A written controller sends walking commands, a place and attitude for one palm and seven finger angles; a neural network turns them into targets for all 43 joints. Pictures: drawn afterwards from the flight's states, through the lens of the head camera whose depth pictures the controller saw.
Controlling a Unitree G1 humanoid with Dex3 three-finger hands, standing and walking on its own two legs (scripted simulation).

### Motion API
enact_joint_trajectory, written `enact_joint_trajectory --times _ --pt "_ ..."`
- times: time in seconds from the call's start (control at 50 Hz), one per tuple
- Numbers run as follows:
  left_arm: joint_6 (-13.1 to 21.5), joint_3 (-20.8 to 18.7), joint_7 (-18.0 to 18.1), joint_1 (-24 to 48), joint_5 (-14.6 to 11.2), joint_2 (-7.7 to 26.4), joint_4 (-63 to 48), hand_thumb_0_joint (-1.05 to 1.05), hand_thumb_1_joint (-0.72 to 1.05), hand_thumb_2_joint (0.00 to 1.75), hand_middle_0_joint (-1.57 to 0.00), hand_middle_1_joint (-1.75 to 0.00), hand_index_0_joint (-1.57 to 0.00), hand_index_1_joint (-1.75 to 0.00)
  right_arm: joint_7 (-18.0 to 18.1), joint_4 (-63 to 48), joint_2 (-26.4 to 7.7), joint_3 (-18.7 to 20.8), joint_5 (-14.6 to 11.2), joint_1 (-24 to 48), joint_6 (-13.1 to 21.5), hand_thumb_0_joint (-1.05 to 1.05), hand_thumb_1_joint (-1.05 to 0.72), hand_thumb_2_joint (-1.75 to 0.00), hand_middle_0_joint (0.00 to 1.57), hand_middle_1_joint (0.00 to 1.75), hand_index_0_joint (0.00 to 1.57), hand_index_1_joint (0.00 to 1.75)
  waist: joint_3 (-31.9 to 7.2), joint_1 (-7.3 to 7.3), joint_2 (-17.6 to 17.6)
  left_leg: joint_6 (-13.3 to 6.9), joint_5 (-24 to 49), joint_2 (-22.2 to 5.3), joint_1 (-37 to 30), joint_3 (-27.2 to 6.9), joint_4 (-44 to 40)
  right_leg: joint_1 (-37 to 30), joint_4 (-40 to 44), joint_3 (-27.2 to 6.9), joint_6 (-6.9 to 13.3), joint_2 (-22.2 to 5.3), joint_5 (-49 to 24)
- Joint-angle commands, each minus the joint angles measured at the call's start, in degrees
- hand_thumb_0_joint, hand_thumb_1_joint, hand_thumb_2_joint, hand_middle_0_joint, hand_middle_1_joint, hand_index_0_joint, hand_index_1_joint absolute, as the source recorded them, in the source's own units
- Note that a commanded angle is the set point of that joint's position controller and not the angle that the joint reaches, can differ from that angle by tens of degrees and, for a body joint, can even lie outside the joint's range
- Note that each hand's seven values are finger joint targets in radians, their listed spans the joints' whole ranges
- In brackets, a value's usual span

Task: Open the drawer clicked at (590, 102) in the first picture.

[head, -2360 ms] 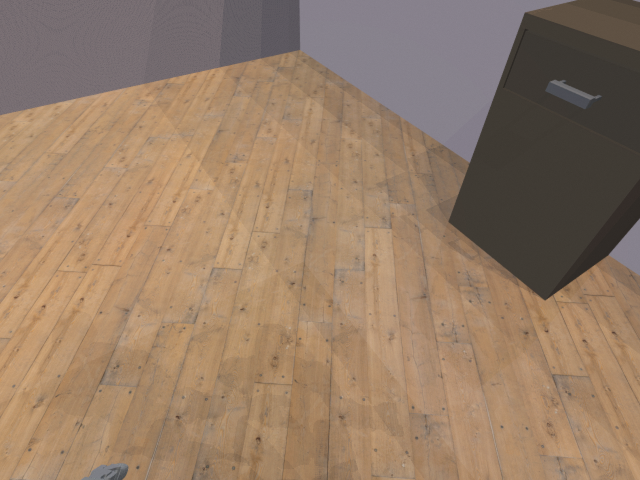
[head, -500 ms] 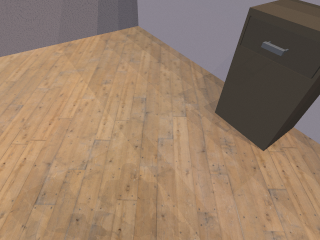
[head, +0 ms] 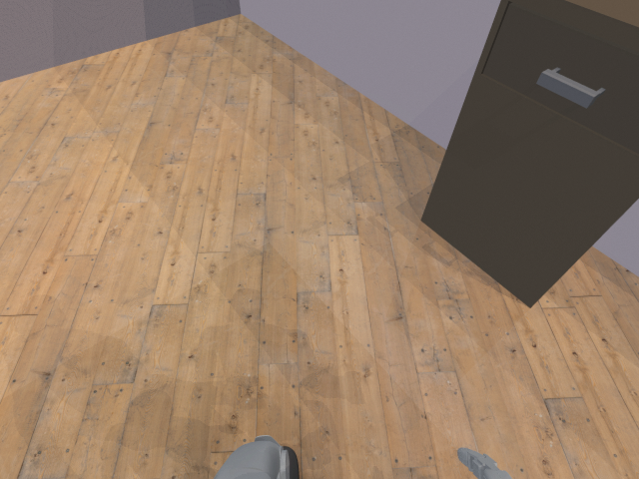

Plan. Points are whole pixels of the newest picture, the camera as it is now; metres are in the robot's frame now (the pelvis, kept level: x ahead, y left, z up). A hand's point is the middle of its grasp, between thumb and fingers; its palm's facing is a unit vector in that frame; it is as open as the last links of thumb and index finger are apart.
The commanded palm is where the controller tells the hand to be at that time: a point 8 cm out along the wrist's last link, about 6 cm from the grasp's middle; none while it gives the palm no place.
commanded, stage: walk to a spot facing it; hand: left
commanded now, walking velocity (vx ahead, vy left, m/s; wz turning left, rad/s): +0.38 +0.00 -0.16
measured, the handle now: (572, 84) +0.96 -0.51 +0.01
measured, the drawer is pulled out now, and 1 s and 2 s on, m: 0.00 0.00 0.00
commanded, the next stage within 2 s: turn to face it in 0.34 s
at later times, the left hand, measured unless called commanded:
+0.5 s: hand (235, 334) +0.34 +0.17 -0.14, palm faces -0.17 -0.97 -0.16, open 7.4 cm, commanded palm none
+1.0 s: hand (256, 264) +0.48 +0.16 -0.14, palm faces -0.32 -0.91 -0.24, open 7.4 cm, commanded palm none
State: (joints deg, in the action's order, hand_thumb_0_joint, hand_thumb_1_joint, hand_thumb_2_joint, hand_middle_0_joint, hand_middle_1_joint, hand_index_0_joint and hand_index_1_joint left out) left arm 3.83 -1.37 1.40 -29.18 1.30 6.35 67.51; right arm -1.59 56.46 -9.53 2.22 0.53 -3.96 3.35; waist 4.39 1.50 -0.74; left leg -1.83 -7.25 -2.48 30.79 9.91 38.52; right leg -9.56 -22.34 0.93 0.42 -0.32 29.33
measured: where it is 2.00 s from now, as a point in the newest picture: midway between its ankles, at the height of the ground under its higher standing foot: (329, 404)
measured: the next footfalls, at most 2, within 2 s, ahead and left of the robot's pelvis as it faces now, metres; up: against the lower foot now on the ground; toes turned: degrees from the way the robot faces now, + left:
left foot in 0.02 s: +0.18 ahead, +0.09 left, +0.00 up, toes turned +9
right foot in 0.60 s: +0.37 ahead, -0.13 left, +0.00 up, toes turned -22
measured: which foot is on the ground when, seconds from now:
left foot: up 0.00-0.00, down 0.02-0.62, up 0.64-1.00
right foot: down 0.00-0.02, up 0.04-0.58, down 0.60-1.00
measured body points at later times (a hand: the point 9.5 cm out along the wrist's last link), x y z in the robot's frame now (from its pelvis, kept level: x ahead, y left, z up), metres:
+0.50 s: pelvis +0.22 +0.01 +0.02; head +0.25 +0.01 +0.47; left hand +0.35 +0.22 -0.13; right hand +0.11 -0.19 -0.13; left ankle +0.14 +0.08 -0.71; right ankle +0.32 -0.14 -0.67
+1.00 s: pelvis +0.35 +0.00 +0.02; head +0.38 -0.02 +0.47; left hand +0.50 +0.21 -0.12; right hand +0.39 -0.29 -0.11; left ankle +0.43 +0.13 -0.68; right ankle +0.34 -0.11 -0.71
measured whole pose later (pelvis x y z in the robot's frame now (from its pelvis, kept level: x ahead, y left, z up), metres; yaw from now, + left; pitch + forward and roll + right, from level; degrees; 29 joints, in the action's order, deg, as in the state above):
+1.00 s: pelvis +0.35 +0.00 +0.02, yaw -24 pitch +1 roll +0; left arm -1.3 -4.4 0.1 -11.9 1.5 11.9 54.2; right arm 1.2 51.4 -12.0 3.2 0.6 -3.6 -1.3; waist 3.4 2.3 0.1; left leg 5.7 -21.0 -5.5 26.7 1.4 49.1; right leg 19.2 -30.7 -1.7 2.1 2.5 12.8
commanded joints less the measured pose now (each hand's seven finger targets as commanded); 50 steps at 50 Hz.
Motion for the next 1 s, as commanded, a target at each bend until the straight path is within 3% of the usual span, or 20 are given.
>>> enact_joint_trajectory --times 0.0,0.02,0.04,0.08,0.12,0.16,0.3,0.42,0.48,0.54,0.56,0.58,0.6,0.62,0.64,0.68,0.74,0.84,0.94,0.98 --pt "1.0 -2.1 -0.4 -5.0 -1.8 5.6 -4.7 0.0 0.9 0.9 -0.2 -0.3 -0.2 -0.3 2.2 6.0 -16.0 4.3 2.1 -29.4 0.4 0.0 -0.9 -0.9 0.2 0.3 0.2 0.3 -18.3 -9.87 17.0 -11.4 0.3 -22.7 -46.2 -37.2 -15.0 36.2 -52.9 2.1 2.0 4.2 0.2" --pt "0.8 -1.9 -0.3 -1.1 -1.3 6.1 -6.6 0.0 0.9 0.9 -0.2 -0.3 -0.2 -0.3 2.2 5.1 -15.8 3.9 0.5 -25.9 -0.2 0.0 -0.9 -0.9 0.2 0.3 0.2 0.3 -15.0 -7.99 11.9 -13.4 -10.5 -24.8 -38.1 -43.6 -22.9 38.7 -61.1 -3.6 3.2 1.7 2.1" --pt "0.3 -1.7 -0.3 1.6 -1.2 5.6 -6.8 0.0 0.9 0.9 -0.2 -0.3 -0.2 -0.3 2.5 3.9 -12.8 3.6 0.4 -19.1 -0.1 0.0 -0.9 -0.9 0.2 0.3 0.2 0.3 -7.8 -5.95 8.2 -11.6 -19.1 -23.9 -30.7 -39.3 -26.4 42.1 -63.1 -4.0 3.0 -1.6 -3.7" --pt "-0.3 -2.1 -1.3 4.7 0.1 4.6 -6.9 0.0 0.9 0.9 -0.2 -0.3 -0.2 -0.3 2.7 2.2 -5.8 1.4 0.8 -12.9 1.2 0.0 -0.9 -0.9 0.2 0.3 0.2 0.3 0.8 -2.55 2.8 -7.7 -14.3 -18.8 -16.6 -26.8 -27.0 41.7 -59.4 -3.7 2.1 -5.6 -10.9" --pt "-1.9 -2.0 -1.8 2.6 0.7 3.0 -6.2 0.0 0.9 0.9 -0.2 -0.3 -0.2 -0.3 2.7 3.3 -3.5 0.9 0.9 -12.3 2.2 0.0 -0.9 -0.9 0.2 0.3 0.2 0.3 0.7 0.2 3.0 -5.9 -9.2 -15.9 -10.5 -16.9 -27.0 36.7 -54.9 -2.7 1.2 -6.4 -12.2" --pt "-3.2 -2.2 -1.8 2.2 0.9 2.5 -6.8 0.0 0.9 0.9 -0.2 -0.3 -0.2 -0.3 2.7 2.9 -3.6 0.8 0.7 -12.0 2.6 0.0 -0.9 -0.9 0.2 0.3 0.2 0.3 0.4 1.38 3.7 -6.0 -6.7 -14.7 -8.7 -12.1 -28.4 37.4 -51.2 -2.1 0.2 -7.2 -14.2" --pt "-4.3 -3.3 -2.9 14.7 0.8 4.5 -11.9 0.0 0.9 0.9 -0.2 -0.3 -0.2 -0.3 3.4 4.4 -5.1 1.3 0.2 -18.4 2.9 0.0 -0.9 -0.9 0.2 0.3 0.2 0.3 1.6 -1.16 5.0 -3.8 9.3 -14.3 -24.1 -4.8 -28.0 49.6 -38.2 0.6 -2.2 -7.9 -22.8" --pt "-4.1 -2.8 -3.3 25.1 0.3 4.0 -15.2 0.0 0.9 0.9 -0.2 -0.3 -0.2 -0.3 3.8 6.0 -5.5 1.2 0.7 -24.2 1.9 0.0 -0.9 -0.9 0.2 0.3 0.2 0.3 3.8 -4.65 6.0 -4.5 25.7 -14.7 -30.0 0.2 -23.5 46.3 -22.7 6.1 -1.1 -5.1 -20.7" --pt "-3.8 -2.8 -3.2 24.4 0.3 4.5 -15.6 0.0 0.9 0.9 -0.2 -0.3 -0.2 -0.3 4.0 5.8 -6.7 1.5 0.8 -23.6 1.1 0.0 -0.9 -0.9 0.2 0.3 0.2 0.3 1.8 -3.62 8.2 -4.4 38.7 -15.7 -33.1 3.1 -17.4 41.7 -17.8 8.2 0.5 -2.3 -17.6" --pt "-2.9 -3.5 -2.8 14.7 0.7 7.2 -13.3 0.0 0.9 0.9 -0.2 -0.3 -0.2 -0.3 3.8 4.3 -9.2 2.3 0.3 -21.2 0.4 0.0 -0.9 -0.9 0.2 0.3 0.2 0.3 -5.7 1.11 8.3 -2.2 47.3 -15.0 -33.0 6.0 -0.8 27.5 -11.7 10.4 2.2 1.6 -18.3" --pt "-2.1 -4.3 -2.6 7.9 0.8 10.2 -11.5 0.0 0.9 0.9 -0.2 -0.3 -0.2 -0.3 3.4 3.3 -9.3 2.3 -0.2 -20.0 0.2 0.0 -0.9 -0.9 0.2 0.3 0.2 0.3 -9.9 4.72 5.9 0.2 37.6 -14.1 -24.8 6.5 11.8 13.9 -6.2 7.8 3.5 -0.8 -27.2" --pt "-1.2 -5.7 -1.9 2.8 0.7 17.0 -10.6 0.0 0.9 0.9 -0.2 -0.3 -0.2 -0.3 2.9 1.5 -5.7 1.7 -1.0 -21.9 0.2 0.0 -0.9 -0.9 0.2 0.3 0.2 0.3 -18.3 5.62 -8.3 4.0 -4.4 -6.0 -5.7 6.7 30.8 -5.2 -7.2 -14.2 10.9 -17.7 -55.3" --pt "-1.5 -6.2 -1.2 1.1 -1.1 20.4 -9.9 0.0 0.9 0.9 -0.2 -0.3 -0.2 -0.3 3.6 -0.1 -4.7 1.4 -1.0 -19.6 0.3 0.0 -0.9 -0.9 0.2 0.3 0.2 0.3 -22.3 5.1 -11.3 5.6 -30.1 -0.4 2.7 -0.2 45.0 -8.7 -6.1 -26.6 18.4 -26.8 -78.3" --pt "-2.3 -5.9 -0.4 4.1 -1.5 18.4 -11.4 0.0 0.9 0.9 -0.2 -0.3 -0.2 -0.3 4.3 -1.3 -6.0 1.7 -0.9 -16.1 -0.4 0.0 -0.9 -0.9 0.2 0.3 0.2 0.3 -16.6 4.53 -3.8 4.7 -26.2 -3.4 2.9 -7.4 45.1 -1.7 -4.7 -20.6 18.8 -25.5 -76.1" --pt "-2.2 -5.4 -0.1 7.7 -1.1 16.7 -12.3 0.0 0.9 0.9 -0.2 -0.3 -0.2 -0.3 3.7 -1.7 -4.2 1.4 -0.5 -14.0 -0.8 0.0 -0.9 -0.9 0.2 0.3 0.2 0.3 -13.3 3.56 -5.3 5.0 -21.6 -5.5 4.5 -8.4 42.9 3.2 -3.5 -17.6 15.8 -21.8 -69.5" --pt "-2.5 -4.4 0.0 14.0 -1.2 13.9 -13.7 0.0 0.9 0.9 -0.2 -0.3 -0.2 -0.3 3.6 -1.4 -4.6 1.6 0.2 -12.1 -2.5 0.0 -0.9 -0.9 0.2 0.3 0.2 0.3 -7.2 -0.18 -1.4 5.6 -16.5 -7.0 0.5 -9.4 37.9 17.4 0.7 -13.1 11.8 -17.5 -56.9" --pt "-2.4 -4.3 0.0 18.8 -0.3 13.4 -15.1 0.0 0.9 0.9 -0.2 -0.3 -0.2 -0.3 3.4 -0.2 -3.7 1.7 0.7 -16.3 -4.6 0.0 -0.9 -0.9 0.2 0.3 0.2 0.3 -5.8 -4.26 -2.2 6.8 -13.2 -6.3 -3.5 -8.6 32.0 27.4 2.8 -8.1 9.3 -13.4 -47.9" --pt "-3.1 -4.8 -0.6 17.8 0.0 14.3 -15.8 0.0 0.9 0.9 -0.2 -0.3 -0.2 -0.3 3.0 -3.7 -5.2 1.9 0.8 -10.4 -4.9 0.0 -0.9 -0.9 0.2 0.3 0.2 0.3 -6.0 -2.86 -7.4 7.6 -10.4 -4.7 -1.7 -8.4 24.0 27.6 3.5 -11.2 8.8 -10.3 -34.2" --pt "-4.1 -5.7 -0.7 16.0 0.3 16.3 -17.3 0.0 0.9 0.9 -0.2 -0.3 -0.2 -0.3 3.1 -7.5 -5.6 1.6 0.1 -3.5 -3.8 0.0 -0.9 -0.9 0.2 0.3 0.2 0.3 -7.9 0.0 -9.0 7.4 -15.0 -1.4 -5.9 -7.0 7.5 22.7 -1.1 -16.6 9.9 -10.4 -39.9" --pt "-4.6 -6.1 -0.7 16.4 0.2 17.0 -17.9 0.0 0.9 0.9 -0.2 -0.3 -0.2 -0.3 3.4 -8.0 -6.2 1.7 -0.3 -4.0 -3.4 0.0 -0.9 -0.9 0.2 0.3 0.2 0.3 -9.2 -0.23 -9.4 6.7 -15.0 0.0 -9.7 -7.1 1.0 21.6 -3.3 -19.1 9.4 -10.6 -43.2"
